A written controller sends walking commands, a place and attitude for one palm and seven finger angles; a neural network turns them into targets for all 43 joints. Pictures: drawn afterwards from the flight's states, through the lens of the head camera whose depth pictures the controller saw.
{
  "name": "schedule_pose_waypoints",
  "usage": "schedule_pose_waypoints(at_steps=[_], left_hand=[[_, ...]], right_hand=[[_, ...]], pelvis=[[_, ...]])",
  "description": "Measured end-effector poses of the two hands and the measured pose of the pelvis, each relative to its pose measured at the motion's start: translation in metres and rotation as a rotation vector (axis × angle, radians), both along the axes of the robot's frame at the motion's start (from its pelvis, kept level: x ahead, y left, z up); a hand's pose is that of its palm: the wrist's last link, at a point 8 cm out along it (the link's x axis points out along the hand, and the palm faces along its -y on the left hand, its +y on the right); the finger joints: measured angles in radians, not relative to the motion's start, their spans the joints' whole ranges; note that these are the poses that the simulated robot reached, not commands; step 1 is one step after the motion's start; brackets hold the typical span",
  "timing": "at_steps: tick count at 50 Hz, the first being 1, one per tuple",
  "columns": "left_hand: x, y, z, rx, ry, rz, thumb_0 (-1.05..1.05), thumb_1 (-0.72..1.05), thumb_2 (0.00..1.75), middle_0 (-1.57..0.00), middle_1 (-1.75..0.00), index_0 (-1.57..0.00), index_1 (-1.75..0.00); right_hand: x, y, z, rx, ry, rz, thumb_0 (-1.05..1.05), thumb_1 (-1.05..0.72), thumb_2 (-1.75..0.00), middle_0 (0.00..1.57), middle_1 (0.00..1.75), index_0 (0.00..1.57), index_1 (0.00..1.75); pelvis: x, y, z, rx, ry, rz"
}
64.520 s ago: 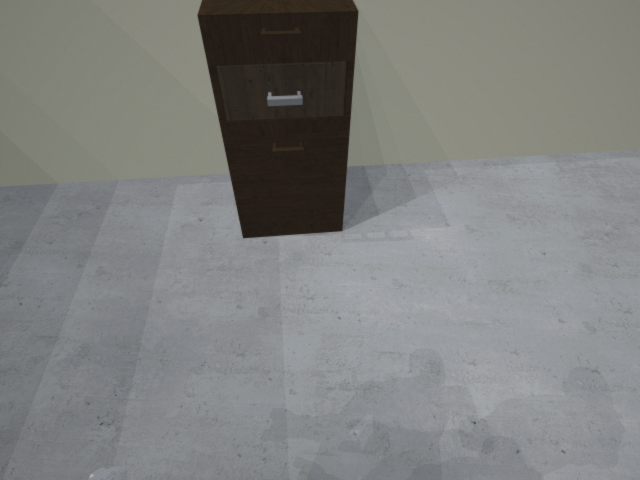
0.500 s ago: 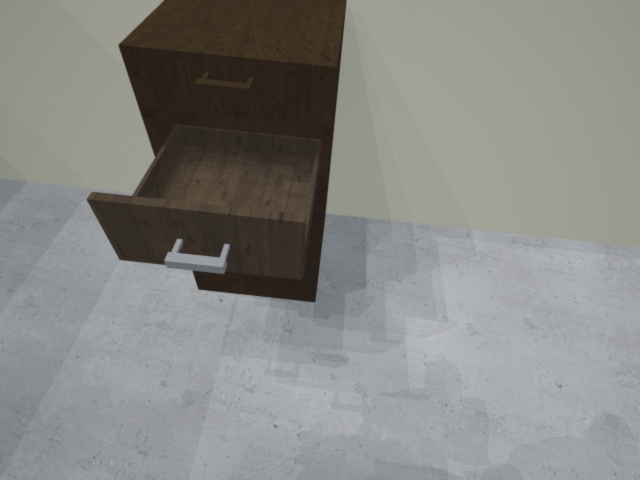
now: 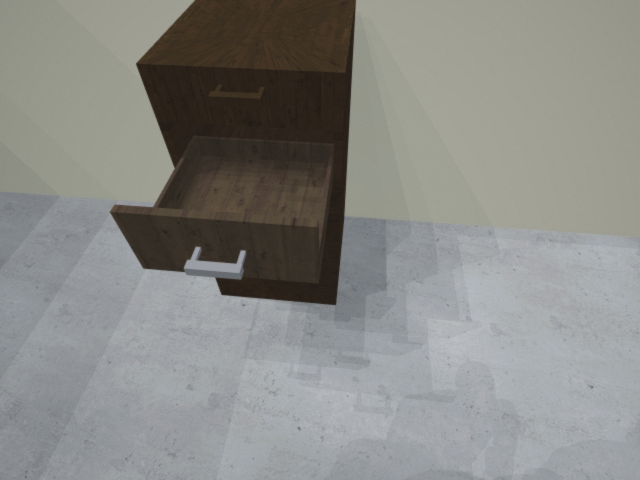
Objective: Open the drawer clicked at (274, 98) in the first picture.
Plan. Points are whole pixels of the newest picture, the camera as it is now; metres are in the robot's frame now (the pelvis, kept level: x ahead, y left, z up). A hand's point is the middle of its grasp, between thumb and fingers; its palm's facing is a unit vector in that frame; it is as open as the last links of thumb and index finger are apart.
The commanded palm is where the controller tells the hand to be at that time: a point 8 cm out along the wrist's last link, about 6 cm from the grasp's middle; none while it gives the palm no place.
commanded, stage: let the arm hang, fingers relaxed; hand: left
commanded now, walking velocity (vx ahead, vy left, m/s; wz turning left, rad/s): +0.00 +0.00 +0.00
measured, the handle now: (217, 261) +0.51 +0.24 -0.12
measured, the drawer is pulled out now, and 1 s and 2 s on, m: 0.30 0.30 0.30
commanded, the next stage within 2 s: look to check the result in 0.32 s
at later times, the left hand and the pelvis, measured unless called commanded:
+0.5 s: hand out of the picture -0.03 +0.14 -0.18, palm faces +0.06 -0.99 -0.16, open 7.4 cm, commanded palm none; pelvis +0.01 -0.02 +0.00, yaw +0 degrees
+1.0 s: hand out of the picture -0.01 +0.13 -0.18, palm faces +0.05 -0.98 -0.17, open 7.4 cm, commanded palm none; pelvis +0.01 -0.03 +0.00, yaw +0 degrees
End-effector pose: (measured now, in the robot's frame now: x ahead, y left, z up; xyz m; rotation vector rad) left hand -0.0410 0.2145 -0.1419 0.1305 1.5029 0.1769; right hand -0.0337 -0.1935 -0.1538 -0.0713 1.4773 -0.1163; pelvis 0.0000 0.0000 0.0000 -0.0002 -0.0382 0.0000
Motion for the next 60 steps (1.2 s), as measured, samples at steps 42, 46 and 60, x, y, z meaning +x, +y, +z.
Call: schedule_pose_waypoints(at_steps=[42,46,60], left_hand=[[0.016,-0.036,-0.004,-0.027,-0.022,0.018,0.00,0.91,0.89,-0.20,-0.30,-0.20,-0.30],[0.020,-0.038,-0.004,-0.027,-0.030,0.015,0.00,0.91,0.89,-0.20,-0.30,-0.20,-0.30],[0.033,-0.042,-0.004,-0.024,-0.045,0.009,0.00,0.91,0.89,-0.20,-0.30,-0.20,-0.30]], right_hand=[[0.014,-0.019,0.000,-0.006,-0.004,-0.020,0.00,-0.91,-0.90,0.20,0.30,0.20,0.30],[0.015,-0.020,0.000,-0.006,-0.005,-0.023,0.00,-0.91,-0.90,0.20,0.30,0.20,0.30],[0.018,-0.026,0.000,-0.009,0.003,-0.029,0.00,-0.91,-0.90,0.20,0.30,0.20,0.30]], pelvis=[[0.011,-0.023,0.000,0.002,0.007,0.001],[0.013,-0.024,0.000,0.002,0.008,-0.001],[0.018,-0.030,0.000,0.004,0.008,-0.002]])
